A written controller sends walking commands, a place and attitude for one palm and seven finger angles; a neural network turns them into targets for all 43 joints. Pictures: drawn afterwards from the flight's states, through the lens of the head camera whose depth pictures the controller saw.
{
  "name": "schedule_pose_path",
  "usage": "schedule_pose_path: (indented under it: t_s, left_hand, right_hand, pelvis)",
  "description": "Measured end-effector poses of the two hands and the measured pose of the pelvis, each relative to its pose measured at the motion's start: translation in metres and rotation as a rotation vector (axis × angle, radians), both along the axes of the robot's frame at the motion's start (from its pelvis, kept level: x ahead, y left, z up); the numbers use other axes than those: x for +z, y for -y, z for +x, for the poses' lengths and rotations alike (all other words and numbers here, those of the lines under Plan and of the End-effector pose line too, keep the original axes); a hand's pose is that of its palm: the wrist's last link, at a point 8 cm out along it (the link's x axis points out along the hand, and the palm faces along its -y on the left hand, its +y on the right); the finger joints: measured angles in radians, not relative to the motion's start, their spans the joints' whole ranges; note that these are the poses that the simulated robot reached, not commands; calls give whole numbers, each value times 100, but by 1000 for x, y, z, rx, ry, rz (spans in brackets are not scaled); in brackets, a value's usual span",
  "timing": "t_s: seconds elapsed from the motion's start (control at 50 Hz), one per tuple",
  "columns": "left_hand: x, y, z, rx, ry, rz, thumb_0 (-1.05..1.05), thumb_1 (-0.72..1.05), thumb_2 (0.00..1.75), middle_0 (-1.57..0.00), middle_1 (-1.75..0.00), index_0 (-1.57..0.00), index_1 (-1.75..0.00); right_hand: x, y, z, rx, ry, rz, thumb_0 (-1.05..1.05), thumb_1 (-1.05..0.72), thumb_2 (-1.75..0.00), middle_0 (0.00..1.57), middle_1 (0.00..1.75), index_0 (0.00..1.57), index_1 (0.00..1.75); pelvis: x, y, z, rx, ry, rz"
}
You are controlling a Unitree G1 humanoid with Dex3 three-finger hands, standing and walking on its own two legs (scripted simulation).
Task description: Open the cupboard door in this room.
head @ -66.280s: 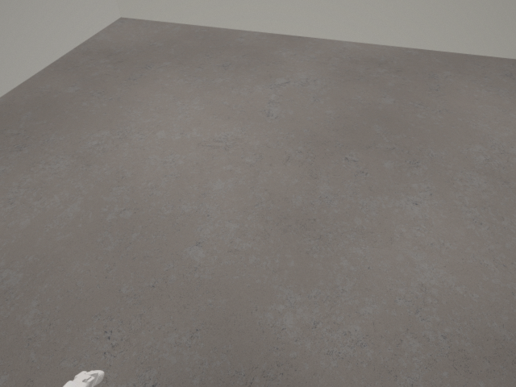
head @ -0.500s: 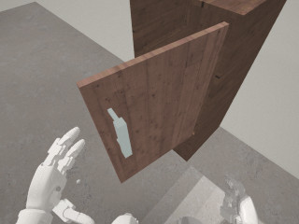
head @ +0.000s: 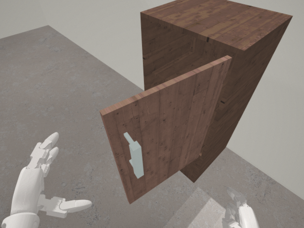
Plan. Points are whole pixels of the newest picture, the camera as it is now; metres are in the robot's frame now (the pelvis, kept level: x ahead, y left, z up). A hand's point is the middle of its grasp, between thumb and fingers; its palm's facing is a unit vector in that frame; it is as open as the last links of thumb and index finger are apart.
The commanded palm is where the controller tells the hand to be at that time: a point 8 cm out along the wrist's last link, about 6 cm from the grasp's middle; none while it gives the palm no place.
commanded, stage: draw the hand back to the body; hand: left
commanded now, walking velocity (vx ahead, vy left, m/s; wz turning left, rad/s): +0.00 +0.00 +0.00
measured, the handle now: (133, 155) +0.31 +0.09 +0.02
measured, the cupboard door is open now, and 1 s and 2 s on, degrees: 80 80 80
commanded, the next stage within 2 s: step back with the hand held close in 0.88 s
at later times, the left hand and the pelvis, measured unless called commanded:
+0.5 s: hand (33, 150) +0.21 +0.25 +0.18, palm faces +0.43 -0.79 -0.43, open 9.1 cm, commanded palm +0.16 +0.29 +0.19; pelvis +0.02 -0.01 +0.03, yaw -1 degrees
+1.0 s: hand (35, 158) +0.19 +0.24 +0.18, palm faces +0.44 -0.80 -0.41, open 7.4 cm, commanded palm +0.15 +0.28 +0.20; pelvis +0.00 -0.02 +0.03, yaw -2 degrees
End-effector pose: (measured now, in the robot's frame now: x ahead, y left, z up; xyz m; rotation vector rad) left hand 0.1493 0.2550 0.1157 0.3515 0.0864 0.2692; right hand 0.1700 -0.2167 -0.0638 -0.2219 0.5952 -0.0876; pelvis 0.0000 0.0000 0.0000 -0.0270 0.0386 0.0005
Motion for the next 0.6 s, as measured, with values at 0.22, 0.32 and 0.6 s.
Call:
schedule_pose_path:
  t_s: [0.22,0.32,0.6]
  left_hand:
    - [38,-19,11,81,71,88,-1,11,56,-18,-30,-18,-30]
    - [55,-22,16,89,117,117,0,28,63,-19,-30,-19,-30]
    - [92,-32,16,146,240,182,1,75,83,-20,-30,-20,-30]
  right_hand:
    - [10,-3,13,21,-35,2,1,-90,-90,21,30,20,30]
    - [14,-1,20,29,-32,7,1,-90,-90,21,30,20,30]
    - [16,13,24,21,-52,11,1,-90,-90,21,30,20,30]
  pelvis:
    - [19,-2,14,-8,67,9]
    - [23,0,18,-12,83,11]
    - [28,10,16,-19,114,12]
